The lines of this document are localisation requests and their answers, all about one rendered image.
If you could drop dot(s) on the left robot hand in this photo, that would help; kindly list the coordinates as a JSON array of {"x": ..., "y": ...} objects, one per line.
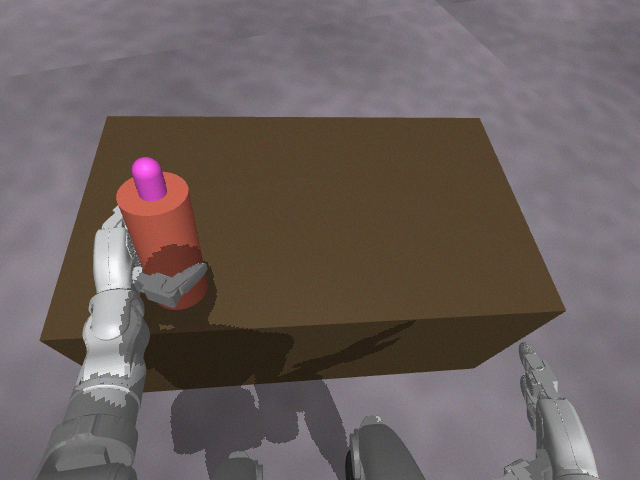
[{"x": 116, "y": 265}]

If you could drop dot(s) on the bottle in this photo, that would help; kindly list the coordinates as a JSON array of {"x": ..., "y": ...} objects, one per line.
[{"x": 157, "y": 211}]

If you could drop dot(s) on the right robot hand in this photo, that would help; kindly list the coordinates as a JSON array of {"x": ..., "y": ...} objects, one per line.
[{"x": 562, "y": 444}]

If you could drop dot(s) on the left robot arm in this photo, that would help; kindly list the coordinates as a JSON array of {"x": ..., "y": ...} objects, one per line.
[{"x": 97, "y": 439}]

